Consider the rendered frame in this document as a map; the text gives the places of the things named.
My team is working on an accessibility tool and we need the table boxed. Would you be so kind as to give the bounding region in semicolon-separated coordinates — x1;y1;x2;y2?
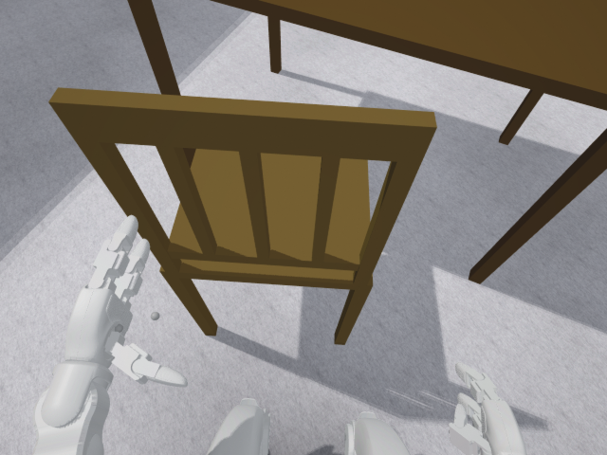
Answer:
127;0;607;284

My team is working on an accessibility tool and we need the left robot forearm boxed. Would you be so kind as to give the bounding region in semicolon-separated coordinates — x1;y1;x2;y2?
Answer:
32;360;114;455

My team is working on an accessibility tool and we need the robot right shin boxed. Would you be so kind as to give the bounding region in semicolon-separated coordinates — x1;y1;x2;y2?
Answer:
357;412;377;420

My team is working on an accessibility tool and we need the chair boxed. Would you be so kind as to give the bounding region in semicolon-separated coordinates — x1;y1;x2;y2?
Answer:
49;87;437;345

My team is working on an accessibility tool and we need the robot right hand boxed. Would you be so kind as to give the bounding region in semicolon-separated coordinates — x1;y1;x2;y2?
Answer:
449;362;527;455

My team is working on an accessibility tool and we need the left robot thigh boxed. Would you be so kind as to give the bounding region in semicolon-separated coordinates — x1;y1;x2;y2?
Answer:
206;405;270;455

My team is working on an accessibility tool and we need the robot left hand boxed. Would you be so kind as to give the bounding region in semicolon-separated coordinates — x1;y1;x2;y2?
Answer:
64;215;188;387

